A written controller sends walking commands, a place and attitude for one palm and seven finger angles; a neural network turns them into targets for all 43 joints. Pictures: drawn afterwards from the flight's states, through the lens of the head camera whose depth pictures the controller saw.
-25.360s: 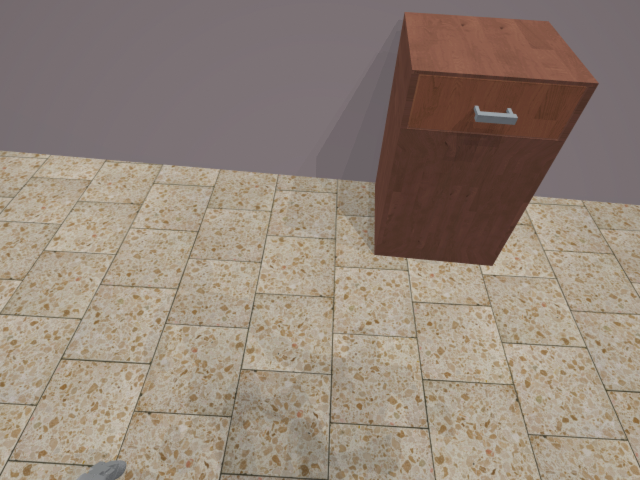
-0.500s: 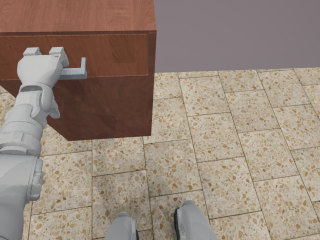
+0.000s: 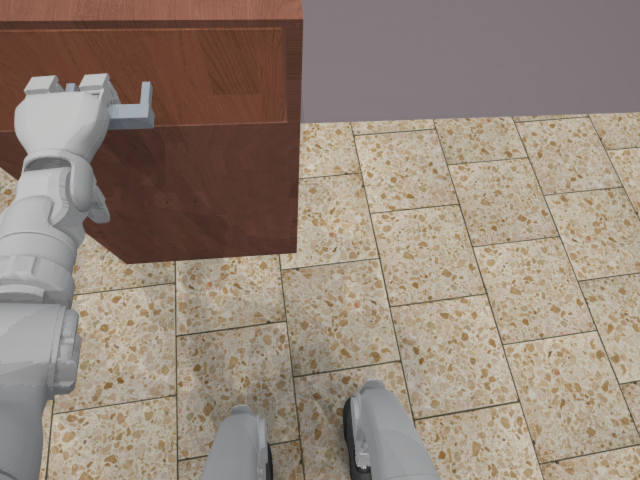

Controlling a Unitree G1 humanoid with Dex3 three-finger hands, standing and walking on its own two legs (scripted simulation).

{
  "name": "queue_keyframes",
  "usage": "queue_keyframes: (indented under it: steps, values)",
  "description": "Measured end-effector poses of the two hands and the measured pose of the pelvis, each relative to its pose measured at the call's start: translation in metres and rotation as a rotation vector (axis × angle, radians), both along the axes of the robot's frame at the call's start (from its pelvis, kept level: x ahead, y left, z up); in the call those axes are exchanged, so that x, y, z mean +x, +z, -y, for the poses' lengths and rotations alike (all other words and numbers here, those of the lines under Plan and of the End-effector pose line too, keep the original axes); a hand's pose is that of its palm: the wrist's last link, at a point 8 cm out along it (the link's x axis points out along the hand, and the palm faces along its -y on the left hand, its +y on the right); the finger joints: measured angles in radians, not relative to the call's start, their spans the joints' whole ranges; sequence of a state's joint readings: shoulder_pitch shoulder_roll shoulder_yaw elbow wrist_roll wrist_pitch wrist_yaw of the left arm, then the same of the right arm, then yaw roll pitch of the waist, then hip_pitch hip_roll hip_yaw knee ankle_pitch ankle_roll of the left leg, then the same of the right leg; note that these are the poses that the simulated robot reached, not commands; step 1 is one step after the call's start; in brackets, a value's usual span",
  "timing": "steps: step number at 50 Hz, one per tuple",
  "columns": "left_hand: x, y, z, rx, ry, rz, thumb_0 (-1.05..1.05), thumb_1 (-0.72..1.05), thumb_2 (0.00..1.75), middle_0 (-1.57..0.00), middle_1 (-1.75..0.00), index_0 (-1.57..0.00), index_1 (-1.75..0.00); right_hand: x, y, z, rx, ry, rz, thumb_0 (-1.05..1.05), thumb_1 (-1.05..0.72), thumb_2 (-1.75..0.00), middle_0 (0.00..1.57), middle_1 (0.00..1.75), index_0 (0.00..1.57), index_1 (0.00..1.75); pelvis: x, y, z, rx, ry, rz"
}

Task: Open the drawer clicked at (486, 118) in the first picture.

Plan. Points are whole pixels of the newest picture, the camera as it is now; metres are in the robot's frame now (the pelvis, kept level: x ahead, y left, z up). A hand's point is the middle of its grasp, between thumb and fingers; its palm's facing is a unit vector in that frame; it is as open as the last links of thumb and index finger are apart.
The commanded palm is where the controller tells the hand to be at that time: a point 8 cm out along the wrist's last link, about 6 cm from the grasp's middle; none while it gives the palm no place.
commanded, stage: lower the fingers behind the handle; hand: left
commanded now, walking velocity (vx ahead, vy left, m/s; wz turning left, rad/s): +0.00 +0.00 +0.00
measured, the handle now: (108, 104) +0.58 +0.23 +0.02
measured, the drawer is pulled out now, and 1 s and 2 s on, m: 0.00 0.00 0.10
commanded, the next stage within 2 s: close the thumb around the handle in 0.18 s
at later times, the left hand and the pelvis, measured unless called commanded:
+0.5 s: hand (87, 152) +0.52 +0.26 +0.00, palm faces -0.07 -0.01 -1.00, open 12.6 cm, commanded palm +0.51 +0.24 +0.04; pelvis +0.00 +0.00 +0.00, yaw +0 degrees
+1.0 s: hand (87, 151) +0.52 +0.26 +0.00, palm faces -0.08 -0.01 -1.00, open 5.5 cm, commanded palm +0.51 +0.23 +0.04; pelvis +0.01 +0.00 +0.00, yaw +0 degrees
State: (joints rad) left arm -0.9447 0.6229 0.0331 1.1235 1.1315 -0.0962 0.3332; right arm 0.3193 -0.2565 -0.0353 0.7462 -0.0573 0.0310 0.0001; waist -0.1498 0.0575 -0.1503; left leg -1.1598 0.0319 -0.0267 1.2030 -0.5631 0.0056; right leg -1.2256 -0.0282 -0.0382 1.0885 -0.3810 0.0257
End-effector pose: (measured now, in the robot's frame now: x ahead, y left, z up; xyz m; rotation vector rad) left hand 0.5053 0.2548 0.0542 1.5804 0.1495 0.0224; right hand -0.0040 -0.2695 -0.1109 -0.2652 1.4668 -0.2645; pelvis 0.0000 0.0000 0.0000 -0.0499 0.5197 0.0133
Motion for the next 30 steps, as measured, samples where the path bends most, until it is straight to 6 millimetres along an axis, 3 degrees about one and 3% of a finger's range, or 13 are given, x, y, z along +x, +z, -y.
queue_keyframes:
  steps: [19, 30]
  values:
    - [-0.002, -0.001, -0.003, -0.017, -0.030, 0.017, 0.00, -0.46, 0.31, -0.28, -1.20, -0.32, -1.20, 0.000, 0.002, 0.000, -0.005, 0.002, -0.014, 0.00, -0.90, -0.89, 0.20, 0.30, 0.20, 0.30, 0.004, 0.000, -0.003, -0.001, -0.004, -0.002]
    - [0.001, -0.001, -0.002, -0.017, -0.018, 0.001, 0.00, -0.05, 0.49, -0.32, -1.24, -0.34, -1.25, 0.008, 0.003, -0.003, -0.004, 0.004, 0.006, 0.00, -0.90, -0.89, 0.20, 0.30, 0.20, 0.30, 0.004, 0.002, -0.005, -0.002, -0.004, 0.003]
